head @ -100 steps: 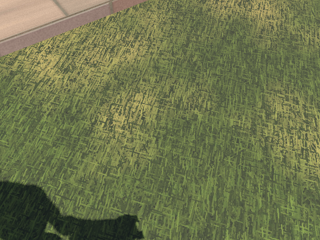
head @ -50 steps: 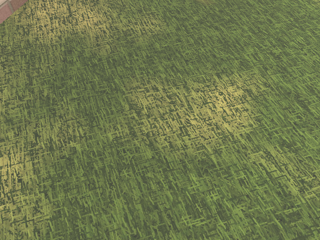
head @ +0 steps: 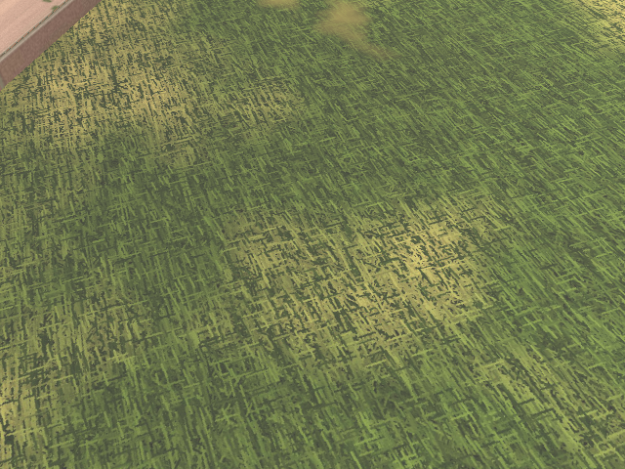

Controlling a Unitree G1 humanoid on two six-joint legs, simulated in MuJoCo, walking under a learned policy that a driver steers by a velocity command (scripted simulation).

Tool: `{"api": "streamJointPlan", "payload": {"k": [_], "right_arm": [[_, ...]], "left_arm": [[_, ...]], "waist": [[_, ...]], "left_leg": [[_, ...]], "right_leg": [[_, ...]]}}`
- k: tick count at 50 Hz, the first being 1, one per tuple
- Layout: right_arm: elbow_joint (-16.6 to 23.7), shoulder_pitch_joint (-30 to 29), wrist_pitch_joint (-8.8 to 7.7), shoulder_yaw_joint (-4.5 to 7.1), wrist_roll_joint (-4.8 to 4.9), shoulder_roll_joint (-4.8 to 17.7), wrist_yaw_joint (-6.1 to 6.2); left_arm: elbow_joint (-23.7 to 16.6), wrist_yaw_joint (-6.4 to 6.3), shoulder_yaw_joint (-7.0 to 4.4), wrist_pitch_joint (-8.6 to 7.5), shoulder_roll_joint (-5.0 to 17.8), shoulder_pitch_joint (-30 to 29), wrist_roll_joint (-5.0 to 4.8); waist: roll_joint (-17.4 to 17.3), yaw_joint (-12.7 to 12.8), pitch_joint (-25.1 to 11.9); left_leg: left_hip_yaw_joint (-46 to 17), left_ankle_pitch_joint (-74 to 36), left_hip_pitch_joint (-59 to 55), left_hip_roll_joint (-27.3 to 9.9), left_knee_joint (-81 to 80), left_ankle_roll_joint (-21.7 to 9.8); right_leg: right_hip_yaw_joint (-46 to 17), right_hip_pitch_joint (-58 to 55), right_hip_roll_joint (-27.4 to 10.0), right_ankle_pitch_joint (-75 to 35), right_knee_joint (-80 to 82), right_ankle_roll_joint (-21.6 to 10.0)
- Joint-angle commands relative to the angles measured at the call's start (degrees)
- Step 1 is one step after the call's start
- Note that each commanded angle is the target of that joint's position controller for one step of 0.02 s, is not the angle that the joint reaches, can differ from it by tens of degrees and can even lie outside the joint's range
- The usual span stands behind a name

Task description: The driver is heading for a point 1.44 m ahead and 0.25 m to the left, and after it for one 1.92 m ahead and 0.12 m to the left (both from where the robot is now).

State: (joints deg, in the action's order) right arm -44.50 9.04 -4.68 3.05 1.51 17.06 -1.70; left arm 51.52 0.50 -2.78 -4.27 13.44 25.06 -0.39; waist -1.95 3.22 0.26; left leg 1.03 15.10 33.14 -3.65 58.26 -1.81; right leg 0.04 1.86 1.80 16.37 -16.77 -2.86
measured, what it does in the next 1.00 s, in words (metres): walks ahead: left foot, then right foot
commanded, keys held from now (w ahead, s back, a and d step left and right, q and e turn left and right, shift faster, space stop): w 1.00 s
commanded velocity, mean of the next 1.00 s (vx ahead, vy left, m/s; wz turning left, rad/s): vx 0.48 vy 0.00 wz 0.00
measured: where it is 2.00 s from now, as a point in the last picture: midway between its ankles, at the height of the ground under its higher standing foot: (341, 249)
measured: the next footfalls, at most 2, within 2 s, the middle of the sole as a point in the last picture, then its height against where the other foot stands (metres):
left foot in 0.24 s outside the picture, level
right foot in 0.80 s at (398, 416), level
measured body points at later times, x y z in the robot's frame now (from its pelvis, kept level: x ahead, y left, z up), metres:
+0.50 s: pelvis +0.27 +0.07 +0.00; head +0.29 +0.07 +0.45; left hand +0.40 +0.35 -0.11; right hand +0.32 -0.21 -0.12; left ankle +0.28 +0.14 -0.75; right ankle +0.36 -0.11 -0.67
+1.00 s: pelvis +0.56 +0.00 +0.00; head +0.58 -0.01 +0.45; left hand +0.63 +0.28 -0.12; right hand +0.67 -0.27 -0.12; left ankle +0.57 +0.17 -0.66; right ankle +0.58 -0.09 -0.75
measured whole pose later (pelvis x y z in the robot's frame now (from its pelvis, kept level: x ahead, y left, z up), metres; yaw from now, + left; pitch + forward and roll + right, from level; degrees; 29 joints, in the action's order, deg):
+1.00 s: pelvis +0.56 +0.00 +0.00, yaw +1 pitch +1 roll -1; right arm -47.3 13.4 -4.0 2.7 0.8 17.8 -0.3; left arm 47.8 1.6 -2.6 -5.2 15.0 15.3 0.2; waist -2.6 1.1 1.4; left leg -1.7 16.2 32.7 -5.8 62.2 -0.8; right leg 2.8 12.4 2.8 8.5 -19.8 -3.6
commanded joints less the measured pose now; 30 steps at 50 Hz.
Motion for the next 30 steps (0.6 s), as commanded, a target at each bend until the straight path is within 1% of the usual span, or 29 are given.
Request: {"api": "streamJointPlan", "payload": {"k": [1,2,3,4,6,7,8,9,10,11,12,13,14,15,16,17,18,19,20,21,22,24,26,28,30], "right_arm": [[7.0,-10.1,-0.9,-0.73,-0.47,0.0,-1.27],[7.8,-12.3,-0.92,-1.11,-0.39,-0.6,-1.36],[8.4,-13.8,-0.9,-1.19,-0.24,-0.5,-1.37],[8.9,-14.9,-0.83,-1.09,-0.07,0.2,-1.35],[9.8,-15.9,-0.77,-0.75,0.26,1.8,-1.34],[10.1,-16.0,-0.83,-0.53,0.28,2.5,-1.38],[10.1,-15.3,-0.93,-0.22,0.2,3.3,-1.43],[9.8,-13.4,-0.94,0.28,0.03,4.4,-1.38],[8.8,-9.5,-0.81,0.97,-0.19,5.7,-1.13],[6.4,-1.2,-0.53,2.15,-0.18,7.4,-0.63],[3.9,8.5,-0.12,3.07,-0.29,9.4,0.12],[2.6,14.8,0.16,4.1,-2.01,14.7,0.45],[2.1,14.9,0.18,3.03,-1.52,11.4,-0.02],[2.4,9.8,0.07,2.14,-0.9,8.5,-0.03],[2.8,6.0,-0.04,1.66,-0.82,6.8,0.02],[2.9,2.8,-0.39,1.39,-1.44,5.8,-0.22],[3.0,0.8,-0.96,1.0,-2.19,4.4,-0.44],[2.8,-0.1,-1.26,0.93,-2.33,3.8,-0.56],[2.3,0.1,-1.7,0.99,-2.09,3.9,-0.65],[1.6,0.7,-2.05,1.03,-1.82,4.1,-0.66],[1.0,1.3,-2.25,1.17,-1.76,4.8,-0.5],[-0.1,3.6,-2.19,1.46,-1.74,6.0,0.16],[-0.9,5.6,-1.77,1.52,-1.43,6.7,0.79],[-1.6,7.5,-1.38,1.58,-1.08,7.4,1.23],[-2.7,10.3,-0.99,1.68,-0.71,8.2,1.48]], "left_arm": [[-3.0,-1.05,-1.22,-0.04,8.3,-0.7,-0.11],[-2.9,-1.34,-1.3,-0.04,9.2,-0.4,0.01],[-2.6,-1.48,-1.39,-0.13,9.9,0.4,0.06],[-2.1,-1.51,-1.53,-0.26,10.5,1.5,-0.07],[-1.2,-1.43,-1.71,-0.48,10.9,2.1,-0.73],[-1.0,-1.37,-1.79,-0.45,10.8,1.9,-0.94],[-0.8,-1.34,-1.94,-0.33,11.0,1.5,-0.95],[-0.8,-1.35,-2.17,-0.14,11.7,1.0,-0.77],[-0.8,-1.36,-2.47,0.22,12.5,0.5,-0.53],[-0.9,-1.43,-2.39,0.79,12.3,-0.1,-0.19],[-1.7,-1.64,-1.88,1.0,11.3,-0.3,0.43],[-3.1,-1.3,-0.02,0.31,3.9,6.2,0.69],[-1.9,-0.76,0.39,-1.11,4.1,7.1,-0.33],[-3.6,-0.35,-1.21,-1.88,9.4,1.0,-2.09],[-5.0,-0.4,-1.3,-2.26,10.3,-4.1,-2.51],[-5.6,-0.79,-1.31,-2.26,9.4,-6.2,-1.77],[-5.2,-1.13,-1.63,-1.64,9.0,-5.6,-0.95],[-4.6,-1.23,-1.52,-0.87,7.9,-4.0,-0.68],[-4.4,-1.36,-1.34,-0.24,6.8,-3.2,-0.52],[-4.5,-1.48,-1.29,0.26,6.4,-3.5,-0.34],[-5.3,-1.62,-1.34,0.54,6.6,-5.3,-0.11],[-7.1,-1.74,-1.35,0.46,6.9,-10.3,0.43],[-8.1,-1.43,-1.17,-0.08,6.5,-14.1,0.6],[-9.1,-0.96,-0.69,-0.73,5.5,-18.1,0.43],[-10.3,-0.38,-0.21,-1.13,4.9,-22.3,0.03]], "waist": [[5.5,0.7,4.4],[5.8,1.3,5.1],[6.4,1.7,5.6],[7.0,2.0,6.1],[7.7,1.3,7.2],[7.7,0.6,7.4],[7.7,-0.3,6.7],[8.2,-1.8,4.8],[9.0,-4.0,1.5],[8.7,-8.4,-3.7],[7.3,-12.6,-9.8],[-7.5,-9.8,-19.3],[-13.6,-9.5,-24.8],[-8.8,-8.9,-13.3],[-3.6,-7.6,-6.3],[0.0,-5.4,-2.4],[-1.0,-3.2,-1.5],[-2.3,-1.8,-1.6],[-2.5,-1.2,-1.6],[-2.3,-0.9,-0.8],[-1.9,-1.0,0.3],[-0.8,-2.2,2.0],[0.0,-3.5,2.5],[0.1,-5.1,2.9],[0.1,-7.0,3.6]], "left_leg": [[0.9,-8.4,10.4,-1.1,-11.2,1.8],[1.7,-11.7,7.3,-0.2,-16.1,2.2],[2.3,-14.3,4.3,0.8,-19.9,2.3],[2.6,-16.0,2.1,1.5,-22.2,2.2],[1.1,-17.3,0.8,1.6,-25.5,0.9],[0.6,-16.9,0.7,1.6,-26.9,0.0],[0.4,-16.0,-0.4,1.9,-27.7,-1.0],[0.9,-14.6,-3.3,2.9,-27.9,-2.0],[2.2,-12.9,-8.6,4.5,-27.5,-3.2],[3.6,-12.4,-19.2,6.2,-27.6,-4.8],[-0.7,-12.7,-35.1,2.0,-25.3,-6.9],[-26.7,-0.9,-56.0,-13.4,-28.7,-14.8],[-47.6,9.9,-57.2,-18.7,-41.6,-17.9],[-41.2,14.8,-48.6,-16.9,-43.7,-14.9],[-32.2,11.5,-38.9,-14.8,-44.6,-13.0],[-26.0,5.1,-30.2,-12.5,-46.1,-12.0],[-21.3,-0.2,-24.9,-10.1,-47.4,-11.1],[-18.7,-2.1,-21.7,-8.9,-49.1,-11.3],[-17.0,-3.7,-19.9,-8.5,-50.3,-12.0],[-15.2,-4.9,-18.6,-8.3,-51.3,-12.5],[-13.8,-5.8,-18.1,-8.1,-52.3,-12.8],[-12.1,-8.1,-19.6,-8.1,-53.3,-13.1],[-9.5,-10.8,-21.7,-7.0,-53.2,-11.9],[-6.8,-12.4,-22.6,-5.8,-53.0,-10.6],[-5.9,-12.0,-24.5,-6.1,-52.8,-10.1]], "right_leg": [[-9.0,-3.3,-12.4,-20.0,8.5,-8.5],[-7.5,-0.6,-11.8,-19.2,9.3,-8.1],[-6.7,1.2,-11.7,-18.1,10.2,-8.0],[-6.6,1.9,-12.3,-17.3,11.1,-8.0],[-6.4,0.2,-14.2,-18.0,11.0,-7.4],[-6.2,-1.8,-15.1,-20.2,10.1,-6.9],[-5.7,-3.9,-15.8,-24.7,8.3,-6.2],[-5.0,-5.8,-15.9,-33.4,5.1,-5.4],[-4.1,-7.0,-15.5,-43.7,-0.2,-4.7],[-2.3,-5.3,-13.6,-51.2,-10.1,-3.4],[-1.5,4.6,-11.6,-44.6,-23.5,-1.8],[-0.1,25.5,-2.4,-13.7,-47.5,1.7],[-7.8,32.9,1.8,15.0,-58.5,1.9],[-8.2,39.2,-2.0,12.6,-62.4,1.4],[-6.1,39.1,-5.1,7.5,-60.6,0.5],[-5.0,36.9,-7.5,3.2,-56.9,0.4],[-5.6,33.2,-9.6,0.3,-53.7,0.3],[-5.8,30.3,-10.3,-1.2,-52.3,0.4],[-5.4,29.3,-10.6,-1.8,-51.1,0.8],[-5.1,29.8,-10.9,-2.5,-49.5,1.3],[-4.9,31.6,-11.3,-4.4,-47.2,1.9],[-4.8,36.3,-11.7,-10.3,-40.9,3.2],[-4.2,37.6,-11.2,-17.2,-33.3,3.8],[-2.7,35.9,-9.7,-22.7,-25.2,3.9],[-1.4,34.6,-8.5,-25.1,-19.8,4.0]]}}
